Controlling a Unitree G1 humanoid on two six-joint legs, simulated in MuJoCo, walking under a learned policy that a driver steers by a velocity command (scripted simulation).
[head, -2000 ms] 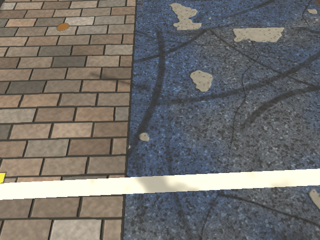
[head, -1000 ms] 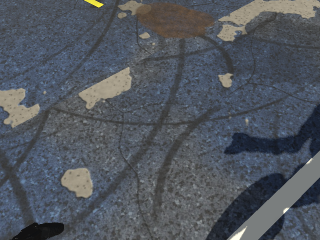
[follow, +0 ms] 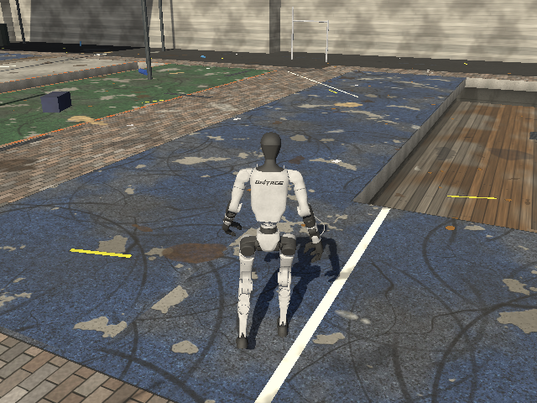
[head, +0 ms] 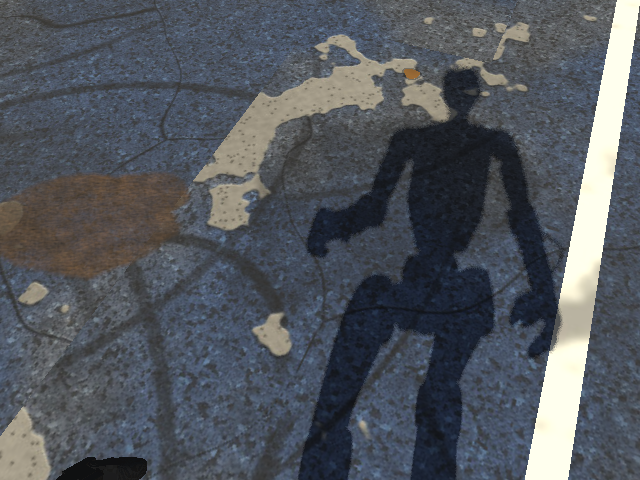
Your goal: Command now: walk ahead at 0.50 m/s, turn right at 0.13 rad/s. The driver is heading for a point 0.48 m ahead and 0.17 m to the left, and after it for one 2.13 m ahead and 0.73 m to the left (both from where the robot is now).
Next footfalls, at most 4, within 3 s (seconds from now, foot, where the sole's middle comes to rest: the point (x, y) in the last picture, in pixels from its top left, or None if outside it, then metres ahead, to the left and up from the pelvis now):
0.46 left None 0.42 0.16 -0.76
0.92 right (323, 392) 0.62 0.01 -0.76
1.28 left None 0.45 0.20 -0.76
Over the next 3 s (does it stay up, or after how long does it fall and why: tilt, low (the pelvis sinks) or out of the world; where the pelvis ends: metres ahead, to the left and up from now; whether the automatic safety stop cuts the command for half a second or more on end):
stays up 0.50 0.10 0.01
